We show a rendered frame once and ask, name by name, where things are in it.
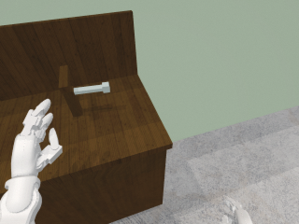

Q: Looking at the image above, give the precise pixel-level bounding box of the counter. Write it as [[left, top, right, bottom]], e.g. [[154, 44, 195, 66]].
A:
[[0, 10, 173, 224]]

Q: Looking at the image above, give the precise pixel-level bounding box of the tap lever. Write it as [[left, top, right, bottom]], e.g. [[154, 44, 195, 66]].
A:
[[74, 82, 110, 95]]

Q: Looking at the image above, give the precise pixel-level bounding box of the robot left forearm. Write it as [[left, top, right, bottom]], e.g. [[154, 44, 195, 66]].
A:
[[0, 175, 42, 224]]

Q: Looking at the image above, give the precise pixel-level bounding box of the left robot hand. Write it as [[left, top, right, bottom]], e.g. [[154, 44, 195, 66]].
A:
[[11, 99, 63, 178]]

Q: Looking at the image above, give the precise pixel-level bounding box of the right robot hand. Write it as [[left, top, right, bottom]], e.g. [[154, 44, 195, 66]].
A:
[[219, 195, 253, 224]]

